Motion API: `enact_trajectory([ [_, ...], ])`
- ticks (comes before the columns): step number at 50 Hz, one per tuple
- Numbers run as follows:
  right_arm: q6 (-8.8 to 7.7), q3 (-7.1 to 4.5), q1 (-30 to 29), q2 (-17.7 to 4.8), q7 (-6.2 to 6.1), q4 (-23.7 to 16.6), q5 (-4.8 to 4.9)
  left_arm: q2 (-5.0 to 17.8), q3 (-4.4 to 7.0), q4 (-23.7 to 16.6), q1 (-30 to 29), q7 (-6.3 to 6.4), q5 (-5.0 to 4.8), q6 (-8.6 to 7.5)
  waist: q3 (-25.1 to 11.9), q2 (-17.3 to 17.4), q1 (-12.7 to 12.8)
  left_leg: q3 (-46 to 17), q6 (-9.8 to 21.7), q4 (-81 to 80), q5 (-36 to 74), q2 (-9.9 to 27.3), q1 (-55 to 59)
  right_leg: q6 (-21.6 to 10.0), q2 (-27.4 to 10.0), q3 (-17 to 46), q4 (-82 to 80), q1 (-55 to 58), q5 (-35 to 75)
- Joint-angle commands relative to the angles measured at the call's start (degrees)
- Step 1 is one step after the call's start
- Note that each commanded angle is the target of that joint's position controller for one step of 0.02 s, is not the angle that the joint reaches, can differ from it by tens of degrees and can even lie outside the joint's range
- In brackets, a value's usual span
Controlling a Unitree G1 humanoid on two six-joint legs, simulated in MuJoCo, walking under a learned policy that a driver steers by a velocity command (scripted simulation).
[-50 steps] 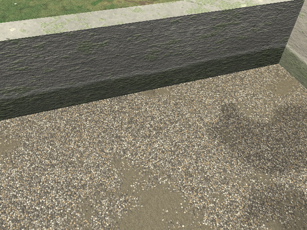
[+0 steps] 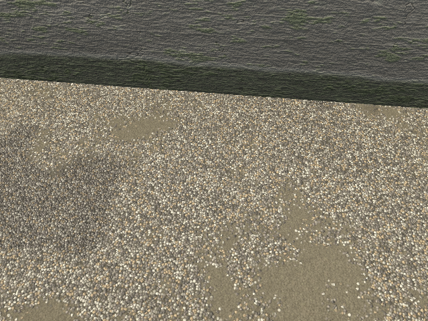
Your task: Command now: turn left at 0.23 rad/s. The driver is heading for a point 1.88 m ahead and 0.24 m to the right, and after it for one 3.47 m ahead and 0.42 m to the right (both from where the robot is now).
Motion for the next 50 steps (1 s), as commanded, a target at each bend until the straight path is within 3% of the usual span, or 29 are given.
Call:
enact_trajectory([
  [1,-1.79,0.38,3.05,-1.04,1.37,-2.02,-1.59,8.35,1.92,-1.43,-0.8,0.07,-2.03,-0.23,-9.33,-7.64,-0.69,4.08,3.9,-21.86,17.31,-1.03,11.07,-10.77,-11.53,12.98,-7.22,5.93,11.98],
  [2,-1.58,0.45,3.93,-1.27,2.0,-1.87,-2.55,7.28,1.07,-0.48,-0.74,-0.21,-1.99,-1.35,-9.93,-7.33,-1.5,1.52,5.66,-22.67,21.18,0.62,18.1,-7.2,-9.86,12.31,-8.29,1.57,5.33],
  [3,-1.33,0.01,4.22,-4.47,2.34,-2.78,-2.88,6.26,0.37,-1.13,-2.69,-1.01,-1.22,-2.52,-10.16,-2.11,-0.72,-5.1,7.95,-19.84,24.85,5.96,20.96,-3.17,-5.53,8.62,-5.23,-2.71,-3.86],
  [4,-1.47,-0.45,0.97,-6.55,2.68,-2.94,-2.07,3.31,-0.54,-1.78,-2.37,-1.47,-0.11,-3.14,-7.62,7.27,1.04,-11.48,11.34,-24.1,11.43,8.96,11.32,0.49,-1.19,4.61,-4.22,0.24,-8.31],
  [5,-1.75,0.14,-1.84,-4.61,2.98,-4.49,-1.97,4.68,-0.31,-1.7,-3.79,-1.34,0.33,-3.37,-3.92,7.28,0.05,-13.73,11.96,-28.03,4.8,9.37,7.92,1.71,-1.04,5.51,-3.09,1.55,-5.75],
  [6,-1.9,0.6,-3.06,-3.51,3.05,-3.98,-2.31,4.82,-0.31,-1.6,-3.33,-1.29,0.36,-3.43,-2.16,7.33,1.02,-12.93,10.83,-29.07,3.73,8.41,7.03,1.46,-1.47,6.01,-3.97,2.16,-3.52],
  [8,-2.3,0.94,-3.62,-2.64,3.08,-3.39,-2.02,5.39,-0.47,-1.17,-1.2,-1.15,1.16,-3.23,-1.49,5.71,1.71,-10.47,9.12,-27.86,9.96,6.31,8.55,0.51,-2.21,6.97,-6.33,2.89,-0.67],
  [10,-2.42,1.58,-0.88,-1.07,3.14,-2.6,-2.11,5.7,-0.78,-0.22,-0.35,-1.31,0.9,-3.41,-1.83,2.99,0.45,-8.74,8.28,-26.38,18.1,4.85,11.17,0.12,-2.51,7.47,-8.33,3.64,0.5],
  [14,-2.29,1.68,-0.28,-1.2,3.03,-2.31,-2.12,5.57,-1.56,0.45,-0.27,-1.6,0.88,-3.8,-2.47,1.53,-0.07,-7.32,8.09,-25.37,26.53,3.99,13.53,0.16,-2.57,7.75,-10.18,5.48,2.79],
  [21,-2.21,1.6,-1.66,-1.44,2.93,-1.74,-2.0,5.86,-1.92,0.67,-0.58,-1.79,1.08,-3.85,-4.31,0.78,0.4,-6.7,7.93,-25.61,34.4,3.54,16.33,0.38,-2.87,7.69,-10.63,8.21,6.52],
  [22,-1.9,1.63,-1.09,-1.19,2.44,-1.28,-1.67,6.84,-1.6,1.55,0.58,-1.25,0.76,-3.73,-3.7,-1.0,-0.16,-6.57,7.92,-26.18,36.83,3.74,15.51,0.43,-2.52,7.72,-10.89,9.5,8.7],
  [25,-1.91,1.44,-0.66,-2.06,1.57,-0.09,-1.65,6.51,-1.69,1.56,0.81,-0.62,0.56,-3.74,-4.97,0.56,0.18,-5.87,7.38,-26.49,38.85,3.47,16.26,0.34,-2.71,7.71,-10.86,11.84,11.95],
  [30,-1.96,1.34,-0.22,-2.35,1.0,1.2,-1.68,6.72,-1.62,2.08,1.19,-0.42,0.36,-3.58,-5.44,-0.15,0.21,-5.1,6.89,-26.87,38.52,3.23,16.79,0.04,-2.64,7.73,-11.37,13.49,15.53],
  [32,-2.56,1.43,1.28,-2.14,1.84,1.38,-2.04,6.46,-2.02,1.3,0.07,-1.08,0.26,-3.2,-5.53,-0.65,-0.41,-4.81,7.27,-26.34,41.6,3.88,17.72,-0.29,-2.92,8.1,-11.41,12.96,19.09],
  [50,-3.53,1.44,4.8,-2.45,1.35,2.86,-2.23,6.4,-2.38,2.56,1.68,-0.3,0.0,-1.9,-3.93,-0.86,-0.03,-2.94,5.16,-27.4,31.59,3.62,13.38,-1.81,-2.1,9.31,-13.79,15.75,20.84],
])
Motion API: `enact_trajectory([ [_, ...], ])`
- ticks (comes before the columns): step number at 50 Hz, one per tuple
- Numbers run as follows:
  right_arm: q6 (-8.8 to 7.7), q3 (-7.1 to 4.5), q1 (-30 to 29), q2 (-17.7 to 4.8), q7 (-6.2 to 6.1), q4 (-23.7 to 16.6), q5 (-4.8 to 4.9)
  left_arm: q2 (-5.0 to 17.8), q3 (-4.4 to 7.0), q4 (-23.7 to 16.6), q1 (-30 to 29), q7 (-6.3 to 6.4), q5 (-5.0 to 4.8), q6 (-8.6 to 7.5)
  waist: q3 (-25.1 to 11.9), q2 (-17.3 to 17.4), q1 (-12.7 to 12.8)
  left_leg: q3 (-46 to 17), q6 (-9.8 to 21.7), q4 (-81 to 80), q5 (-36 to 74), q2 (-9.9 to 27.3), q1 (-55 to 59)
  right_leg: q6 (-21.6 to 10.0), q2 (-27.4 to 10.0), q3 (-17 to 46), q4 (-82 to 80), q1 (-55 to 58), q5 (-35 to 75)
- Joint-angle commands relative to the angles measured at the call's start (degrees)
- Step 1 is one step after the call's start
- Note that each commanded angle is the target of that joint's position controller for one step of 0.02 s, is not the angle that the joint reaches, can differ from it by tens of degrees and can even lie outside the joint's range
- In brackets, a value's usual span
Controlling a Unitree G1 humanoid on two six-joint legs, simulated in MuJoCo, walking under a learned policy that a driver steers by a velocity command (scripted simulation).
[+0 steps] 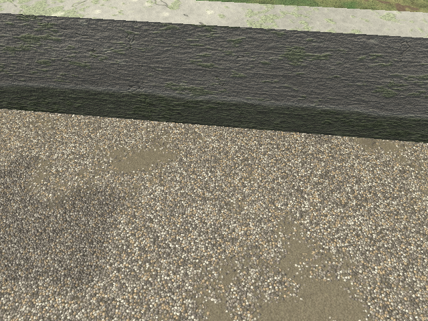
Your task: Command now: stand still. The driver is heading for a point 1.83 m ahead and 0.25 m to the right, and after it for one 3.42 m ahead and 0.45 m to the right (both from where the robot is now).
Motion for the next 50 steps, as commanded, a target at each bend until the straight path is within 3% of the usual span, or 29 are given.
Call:
enact_trajectory([
  [1,-0.84,-1.47,0.87,-5.47,-0.21,-3.43,-0.03,6.43,1.66,-2.65,0.91,0.37,-0.02,-0.38,-1.25,-0.54,0.11,-3.05,3.09,-0.96,16.32,3.27,-3.57,-3.42,-3.87,5.53,-0.63,3.95,17.97],
  [26,-1.92,-1.64,5.67,-5.1,-0.16,0.8,0.45,5.38,1.74,2.05,3.9,1.91,-0.07,0.71,0.69,-0.04,0.33,-1.92,2.31,-2.4,13.12,3.41,-4.84,-3.81,-2.88,6.18,-2.48,4.21,16.07],
  [30,-1.78,-1.27,5.14,-4.47,-0.53,1.18,0.17,4.63,1.16,2.43,3.25,2.26,0.17,0.59,1.67,0.0,0.33,-1.16,2.52,-3.4,4.12,2.61,-5.22,-4.01,-2.15,5.95,-4.0,2.93,4.35],
  [35,-2.7,-0.57,3.03,-4.18,-0.76,-1.01,-0.34,4.9,0.58,0.59,0.47,2.75,0.45,0.01,1.79,-0.55,0.31,0.45,2.31,0.01,4.49,1.18,-7.02,-4.81,-1.64,5.93,-1.22,2.97,7.13],
  [42,-3.42,0.53,0.27,-4.53,0.0,-5.44,-1.03,5.21,-0.32,-3.23,-2.14,2.74,1.59,0.0,0.08,0.1,0.6,0.69,2.4,3.24,13.56,0.76,-6.45,-4.75,-1.07,5.5,3.3,3.78,15.03],
  [45,-3.37,0.91,-1.41,-4.87,0.27,-7.51,-1.28,5.26,-0.68,-5.29,-3.66,2.48,2.14,-0.2,-0.83,0.25,0.52,0.22,2.44,3.73,17.71,0.95,-5.05,-4.22,-0.95,5.33,4.45,3.61,17.14],
  [46,-3.36,0.88,-0.99,-5.49,0.38,-8.65,-1.08,5.72,-0.82,-6.95,-3.17,1.96,1.5,-0.34,-2.27,-0.16,0.55,0.17,2.08,4.29,23.33,1.08,-4.0,-4.12,-1.11,5.14,5.26,4.4,21.23],
  [50,-2.96,1.46,-4.07,-5.56,0.42,-11.81,-1.79,5.34,-1.32,-10.62,-5.44,1.13,2.32,-0.65,-3.78,0.11,0.34,-0.34,2.04,4.89,26.38,1.49,-2.25,-3.23,-1.42,5.22,6.16,3.59,21.58],
])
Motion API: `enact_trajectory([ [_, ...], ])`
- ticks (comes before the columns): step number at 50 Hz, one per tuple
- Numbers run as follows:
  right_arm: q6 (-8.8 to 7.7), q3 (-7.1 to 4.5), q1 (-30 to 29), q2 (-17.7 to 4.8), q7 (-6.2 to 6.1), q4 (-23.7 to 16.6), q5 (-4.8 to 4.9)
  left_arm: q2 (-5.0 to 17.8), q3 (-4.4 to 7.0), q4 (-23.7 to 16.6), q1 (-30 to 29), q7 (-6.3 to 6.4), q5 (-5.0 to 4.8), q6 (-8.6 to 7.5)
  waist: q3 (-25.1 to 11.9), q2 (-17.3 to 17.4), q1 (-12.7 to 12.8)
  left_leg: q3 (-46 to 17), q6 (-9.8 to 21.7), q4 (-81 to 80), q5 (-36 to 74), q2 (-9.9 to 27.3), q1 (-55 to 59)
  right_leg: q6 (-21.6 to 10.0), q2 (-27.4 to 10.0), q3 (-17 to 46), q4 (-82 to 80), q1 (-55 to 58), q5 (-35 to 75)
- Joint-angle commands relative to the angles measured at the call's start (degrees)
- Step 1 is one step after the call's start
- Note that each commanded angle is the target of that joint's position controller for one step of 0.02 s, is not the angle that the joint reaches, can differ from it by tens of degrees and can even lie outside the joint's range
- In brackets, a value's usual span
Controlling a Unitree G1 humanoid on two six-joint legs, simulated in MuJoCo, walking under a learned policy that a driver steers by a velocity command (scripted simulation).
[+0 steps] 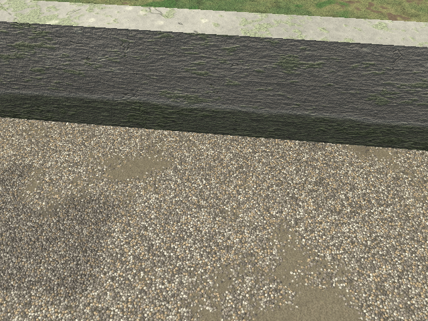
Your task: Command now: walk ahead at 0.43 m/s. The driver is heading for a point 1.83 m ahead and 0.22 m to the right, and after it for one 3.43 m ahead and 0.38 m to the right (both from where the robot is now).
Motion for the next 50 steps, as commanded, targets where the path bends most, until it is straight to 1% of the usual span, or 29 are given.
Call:
enact_trajectory([
  [1,-0.48,-1.16,-2.64,-5.95,-0.07,-6.9,-0.53,5.56,0.97,-6.98,-2.41,-0.53,0.58,-0.98,-3.7,0.46,-0.11,-1.54,1.94,-0.54,29.6,1.59,-1.84,-3.12,-1.9,3.1,0.85,3.82,24.06],
  [2,-0.39,-0.99,-3.35,-6.02,-0.04,-7.55,-0.63,5.65,0.87,-7.81,-2.99,-0.7,0.72,-1.11,-3.7,0.39,-0.17,-1.77,1.97,-0.61,29.07,1.73,-1.84,-2.88,-2.05,3.23,0.77,3.37,23.23],
  [3,-0.28,-0.68,-5.06,-5.53,0.0,-8.13,-1.02,5.54,0.84,-8.01,-4.55,-0.6,1.5,-1.27,-2.79,0.63,-0.39,-2.31,2.38,-1.29,24.3,1.85,-2.3,-2.62,-2.07,3.68,0.05,2.21,19.12],
  [5,-0.21,-0.36,-6.24,-5.69,0.15,-9.19,-1.06,5.88,0.69,-9.43,-5.76,-0.81,1.67,-1.68,-2.59,0.48,-0.48,-3.03,2.48,-1.76,22.02,2.22,-2.91,-2.33,-2.46,4.11,-0.4,1.5,17.05],
  [9,-0.23,-0.09,-7.89,-6.57,0.31,-10.22,-1.13,6.48,0.59,-11.09,-6.76,-1.31,1.68,-2.32,-4.04,0.69,-0.55,-3.86,2.42,-1.87,21.9,2.93,-2.73,-2.15,-3.18,4.84,-0.32,1.73,16.99],
  [17,-0.38,0.39,-10.34,-7.06,0.62,-11.09,-1.28,6.91,0.46,-13.33,-8.33,-1.95,1.64,-2.89,-5.71,0.52,-0.64,-4.84,2.55,-1.89,20.81,3.82,-2.75,-1.73,-4.02,5.65,-0.42,1.47,16.39],
  [34,-0.82,0.61,-10.61,-7.57,0.84,-10.57,-1.33,7.18,0.46,-14.58,-8.26,-2.0,1.41,-2.79,-6.67,0.28,-0.76,-5.17,2.27,-1.57,21.28,4.4,-2.93,-1.85,-4.43,6.53,-0.54,1.89,19.2],
  [35,-0.71,0.56,-9.48,-7.89,0.72,-10.51,-1.08,7.48,0.47,-14.83,-6.97,-2.07,0.84,-2.7,-7.21,-0.1,-0.6,-4.86,2.11,-0.75,25.15,4.47,-2.42,-1.91,-4.55,6.22,0.19,2.54,22.43],
  [36,-0.68,0.52,-9.16,-7.99,0.62,-10.33,-1.12,7.45,0.48,-14.68,-6.56,-2.1,0.84,-2.64,-7.79,-0.02,-0.64,-4.73,2.02,-0.5,26.29,4.49,-1.96,-1.94,-4.53,6.2,0.44,2.81,23.45],
  [50,-0.47,0.85,-9.2,-7.6,0.42,-10.72,-1.39,7.08,0.28,-15.38,-6.78,-2.17,0.99,-2.38,-6.59,0.17,-0.83,-4.62,1.4,-0.87,22.29,4.5,-2.96,-1.94,-4.42,6.62,-0.57,1.45,20.68],
])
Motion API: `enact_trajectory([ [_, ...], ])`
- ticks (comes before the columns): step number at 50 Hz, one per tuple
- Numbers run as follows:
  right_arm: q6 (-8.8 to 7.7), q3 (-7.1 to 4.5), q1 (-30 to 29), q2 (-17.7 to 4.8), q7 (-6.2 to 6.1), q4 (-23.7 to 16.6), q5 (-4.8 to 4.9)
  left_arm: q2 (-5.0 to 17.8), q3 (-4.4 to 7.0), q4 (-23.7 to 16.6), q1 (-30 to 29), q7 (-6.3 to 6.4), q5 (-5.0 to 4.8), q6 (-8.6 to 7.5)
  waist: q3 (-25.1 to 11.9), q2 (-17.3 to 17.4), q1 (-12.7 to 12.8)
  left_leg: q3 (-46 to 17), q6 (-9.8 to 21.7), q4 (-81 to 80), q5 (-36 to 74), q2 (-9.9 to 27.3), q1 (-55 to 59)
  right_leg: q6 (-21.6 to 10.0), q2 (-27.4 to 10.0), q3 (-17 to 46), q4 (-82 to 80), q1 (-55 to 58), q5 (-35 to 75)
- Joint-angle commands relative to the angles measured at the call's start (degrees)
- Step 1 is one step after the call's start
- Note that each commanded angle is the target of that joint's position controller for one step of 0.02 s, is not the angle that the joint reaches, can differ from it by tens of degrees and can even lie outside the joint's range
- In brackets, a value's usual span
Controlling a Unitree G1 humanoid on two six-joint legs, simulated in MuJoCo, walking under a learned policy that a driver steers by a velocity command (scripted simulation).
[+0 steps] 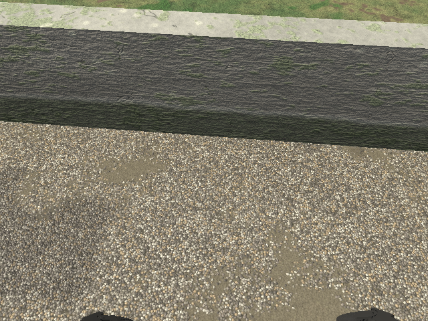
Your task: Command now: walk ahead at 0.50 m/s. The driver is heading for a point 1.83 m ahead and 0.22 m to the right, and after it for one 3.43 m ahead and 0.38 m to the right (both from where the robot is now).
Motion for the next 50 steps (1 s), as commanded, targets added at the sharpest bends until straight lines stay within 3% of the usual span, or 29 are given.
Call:
enact_trajectory([
  [1,-0.99,-1.86,-4.24,-5.42,-0.21,-5.48,-0.03,5.59,1.93,-5.43,-4.37,0.18,0.02,-0.95,-4.5,0.29,-0.04,-4.08,1.86,-1.05,21.82,4.23,-0.79,-1.91,-4.91,5.91,-0.92,3.61,20.38],
  [2,-1.06,-1.79,-5.2,-5.04,-0.13,-5.46,-0.31,5.2,1.9,-5.11,-5.53,0.26,0.64,-1.0,-3.95,0.69,-0.23,-4.37,1.99,-1.87,18.04,4.16,-1.25,-1.89,-4.71,6.25,-1.63,2.92,17.07],
  [3,-1.08,-1.74,-5.44,-4.96,-0.06,-5.6,-0.27,5.2,1.89,-5.25,-5.85,0.28,0.65,-1.03,-3.35,0.61,-0.17,-4.47,2.01,-2.03,17.02,4.14,-1.76,-1.87,-4.71,6.3,-1.87,2.62,16.28],
  [22,-1.21,-2.07,-4.04,-5.06,-0.11,-4.53,0.01,5.19,2.14,-3.47,-5.37,0.33,0.37,-1.05,-4.2,0.33,-0.12,-4.56,1.94,-3.11,19.86,4.41,-0.32,-2.44,-4.65,6.85,-2.34,4.76,20.32],
  [23,-1.09,-2.11,-3.06,-5.41,-0.16,-4.59,0.22,5.56,2.13,-3.78,-4.19,0.25,-0.22,-0.98,-4.78,-0.06,0.09,-4.37,1.73,-2.34,23.59,4.53,0.17,-2.44,-4.86,6.61,-1.8,5.43,23.68],
  [33,-0.76,-1.98,-3.0,-5.24,-0.39,-4.95,-0.05,5.26,1.93,-4.15,-4.28,0.2,0.0,-0.79,-4.26,0.34,-0.13,-4.07,1.32,-2.4,22.2,4.39,0.1,-2.22,-4.66,6.64,-2.15,4.45,22.06],
  [34,-0.81,-1.93,-3.84,-4.84,-0.36,-4.88,-0.32,4.87,1.91,-3.75,-5.35,0.29,0.61,-0.85,-3.63,0.8,-0.38,-4.26,1.5,-3.2,18.44,4.26,-0.3,-2.22,-4.42,6.93,-2.75,3.69,18.58],
  [50,-0.94,-2.12,-3.2,-4.9,-0.39,-4.32,-0.03,5.02,2.07,-2.59,-5.19,0.3,0.39,-1.1,-3.79,0.31,-0.2,-4.59,1.62,-4.13,19.21,4.37,0.09,-2.54,-4.45,7.32,-3.2,4.74,19.91],
])
Keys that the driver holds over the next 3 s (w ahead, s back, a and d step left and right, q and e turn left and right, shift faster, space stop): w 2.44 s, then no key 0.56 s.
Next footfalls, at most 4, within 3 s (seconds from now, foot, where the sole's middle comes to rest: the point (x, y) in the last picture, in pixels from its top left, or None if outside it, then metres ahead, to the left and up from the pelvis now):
none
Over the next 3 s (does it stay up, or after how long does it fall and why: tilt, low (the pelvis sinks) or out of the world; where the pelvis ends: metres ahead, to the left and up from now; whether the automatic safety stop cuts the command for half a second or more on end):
stays up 0.00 -0.01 0.01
